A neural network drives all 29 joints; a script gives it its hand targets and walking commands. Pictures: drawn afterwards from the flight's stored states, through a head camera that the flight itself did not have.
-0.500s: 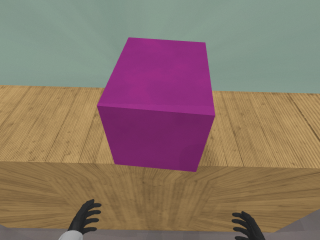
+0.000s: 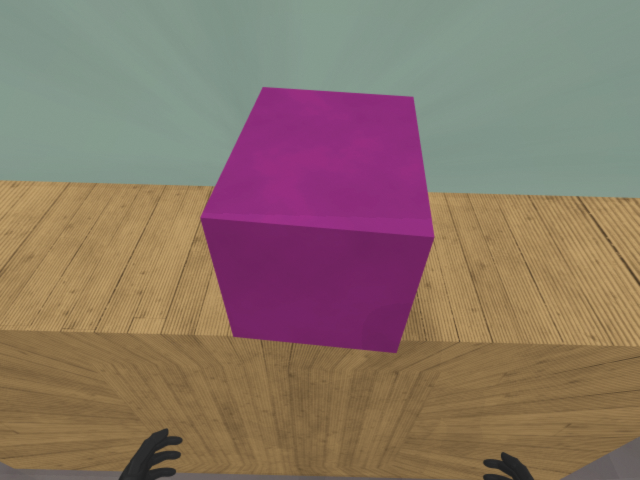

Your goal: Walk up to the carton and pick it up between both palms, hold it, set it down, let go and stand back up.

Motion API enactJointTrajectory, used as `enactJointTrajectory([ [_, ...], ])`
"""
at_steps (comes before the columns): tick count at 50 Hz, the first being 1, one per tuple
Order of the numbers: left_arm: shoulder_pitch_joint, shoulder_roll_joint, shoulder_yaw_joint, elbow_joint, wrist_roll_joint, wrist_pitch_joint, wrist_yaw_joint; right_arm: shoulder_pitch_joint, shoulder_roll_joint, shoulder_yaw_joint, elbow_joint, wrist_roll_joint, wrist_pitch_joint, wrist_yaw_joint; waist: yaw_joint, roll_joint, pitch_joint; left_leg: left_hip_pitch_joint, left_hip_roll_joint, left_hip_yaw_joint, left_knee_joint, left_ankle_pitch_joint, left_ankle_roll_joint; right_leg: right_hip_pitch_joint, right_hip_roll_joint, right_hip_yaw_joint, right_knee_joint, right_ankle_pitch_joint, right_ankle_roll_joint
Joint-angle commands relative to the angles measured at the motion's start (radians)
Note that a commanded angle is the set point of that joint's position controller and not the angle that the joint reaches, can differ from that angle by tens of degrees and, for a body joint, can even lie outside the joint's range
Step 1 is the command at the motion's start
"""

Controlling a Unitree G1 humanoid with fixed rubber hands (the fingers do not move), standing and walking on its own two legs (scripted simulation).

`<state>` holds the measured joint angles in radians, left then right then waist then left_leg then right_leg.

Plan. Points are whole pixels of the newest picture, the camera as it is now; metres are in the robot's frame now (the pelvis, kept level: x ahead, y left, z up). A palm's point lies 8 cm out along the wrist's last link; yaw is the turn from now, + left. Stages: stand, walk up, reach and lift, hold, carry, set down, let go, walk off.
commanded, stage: stand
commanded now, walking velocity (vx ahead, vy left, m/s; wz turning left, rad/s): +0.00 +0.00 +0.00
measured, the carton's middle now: (326, 213) +0.46 +0.02 +0.10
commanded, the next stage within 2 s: none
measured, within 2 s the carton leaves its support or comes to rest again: neither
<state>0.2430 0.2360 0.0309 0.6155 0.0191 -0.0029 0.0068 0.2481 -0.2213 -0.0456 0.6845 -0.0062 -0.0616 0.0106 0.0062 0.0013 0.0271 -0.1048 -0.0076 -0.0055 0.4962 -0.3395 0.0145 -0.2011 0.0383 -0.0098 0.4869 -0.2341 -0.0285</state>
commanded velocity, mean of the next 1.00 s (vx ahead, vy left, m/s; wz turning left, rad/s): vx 0.00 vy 0.00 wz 0.00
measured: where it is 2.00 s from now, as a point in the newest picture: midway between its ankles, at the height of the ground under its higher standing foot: outside the picture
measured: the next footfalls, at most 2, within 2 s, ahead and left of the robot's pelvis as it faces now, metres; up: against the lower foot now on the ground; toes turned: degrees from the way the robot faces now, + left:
none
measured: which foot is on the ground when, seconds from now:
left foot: down 0.00-1.00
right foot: down 0.00-1.00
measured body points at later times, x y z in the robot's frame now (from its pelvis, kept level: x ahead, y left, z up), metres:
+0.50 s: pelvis -0.03 +0.02 +0.00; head -0.05 +0.02 +0.45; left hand +0.06 +0.28 -0.11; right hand +0.07 -0.24 -0.11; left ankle -0.04 +0.11 -0.74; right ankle +0.02 -0.10 -0.74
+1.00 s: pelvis -0.05 +0.02 +0.00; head -0.06 +0.02 +0.45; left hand +0.00 +0.28 -0.13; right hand +0.01 -0.24 -0.13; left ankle -0.04 +0.11 -0.74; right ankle +0.02 -0.10 -0.74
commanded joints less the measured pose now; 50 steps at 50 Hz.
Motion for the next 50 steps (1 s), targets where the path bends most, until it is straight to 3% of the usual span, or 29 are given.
enactJointTrajectory([
  [1,-0.001,0.118,0.046,-0.06,0.0,-0.044,-0.006,0.015,-0.137,-0.036,-0.082,-0.001,0.004,-0.004,0.0,0.003,-0.029,-0.092,0.11,-0.104,-0.081,0.267,0.027,0.046,-0.146,0.128,-0.062,0.33,-0.014],
  [14,0.043,0.143,0.04,0.013,-0.004,-0.048,0.002,0.065,-0.162,-0.029,-0.06,0.001,0.009,-0.007,0.001,-0.004,0.02,-0.132,0.103,-0.125,-0.135,0.181,0.025,0.039,-0.147,0.124,-0.077,0.216,-0.004],
  [36,0.113,0.145,0.013,0.12,-0.003,-0.043,0.008,0.115,-0.171,-0.01,-0.01,0.005,0.018,-0.01,0.005,0.002,0.085,-0.248,0.1,-0.154,-0.211,-0.086,0.026,-0.002,-0.132,0.142,-0.087,0.001,0.011],
  [41,0.131,0.147,0.01,0.139,-0.003,-0.041,0.009,0.124,-0.172,-0.007,0.009,0.005,0.021,-0.012,0.003,-0.003,0.09,-0.253,0.098,-0.152,-0.211,-0.112,0.026,-0.02,-0.129,0.149,-0.09,-0.025,0.012],
  [42,0.145,0.154,0.013,0.143,-0.006,-0.039,0.01,0.134,-0.165,-0.011,0.017,0.002,0.023,-0.011,0.0,-0.032,0.073,-0.262,0.102,-0.154,-0.215,-0.155,0.03,-0.026,-0.128,0.139,-0.089,-0.069,0.007],
  [47,0.151,0.154,0.005,0.157,-0.009,-0.041,0.011,0.143,-0.166,-0.004,0.04,-0.002,0.024,-0.011,-0.005,-0.023,0.078,-0.227,0.091,-0.132,-0.179,-0.09,0.026,-0.068,-0.144,0.17,-0.112,-0.093,0.001],
  [50,0.161,0.151,0.0,0.165,-0.01,-0.038,0.013,0.153,-0.164,-0.001,0.051,-0.002,0.024,-0.013,-0.002,-0.023,0.079,-0.23,0.1,-0.139,-0.191,-0.098,0.026,-0.071,-0.134,0.152,-0.1,-0.075,0.005],
])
